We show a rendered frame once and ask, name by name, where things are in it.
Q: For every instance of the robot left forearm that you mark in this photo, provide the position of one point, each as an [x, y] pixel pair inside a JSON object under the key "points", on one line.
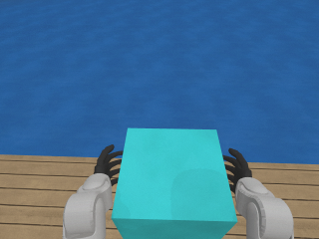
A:
{"points": [[84, 215]]}

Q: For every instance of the robot right hand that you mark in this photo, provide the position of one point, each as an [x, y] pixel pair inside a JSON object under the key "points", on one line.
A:
{"points": [[240, 170]]}

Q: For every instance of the carton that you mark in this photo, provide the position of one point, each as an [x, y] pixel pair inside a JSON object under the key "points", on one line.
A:
{"points": [[173, 185]]}

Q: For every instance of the robot left hand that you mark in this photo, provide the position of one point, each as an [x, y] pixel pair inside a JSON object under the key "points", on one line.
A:
{"points": [[104, 165]]}

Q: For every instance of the robot right forearm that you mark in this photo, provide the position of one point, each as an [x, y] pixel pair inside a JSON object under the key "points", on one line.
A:
{"points": [[267, 217]]}

